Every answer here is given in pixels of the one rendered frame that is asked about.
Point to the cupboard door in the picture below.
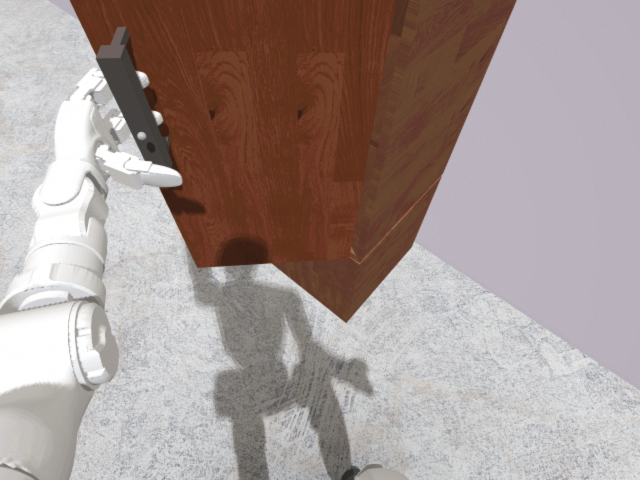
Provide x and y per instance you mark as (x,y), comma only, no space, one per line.
(269,106)

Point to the handle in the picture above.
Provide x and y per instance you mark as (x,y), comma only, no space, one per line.
(118,70)

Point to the right robot shin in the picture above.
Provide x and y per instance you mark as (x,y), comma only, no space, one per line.
(370,466)

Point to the robot left upper arm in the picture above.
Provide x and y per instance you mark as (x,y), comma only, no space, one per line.
(52,359)

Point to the left robot hand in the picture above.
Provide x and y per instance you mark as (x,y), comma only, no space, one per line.
(80,133)

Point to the robot left forearm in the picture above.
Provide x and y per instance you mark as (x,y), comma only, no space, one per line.
(67,254)

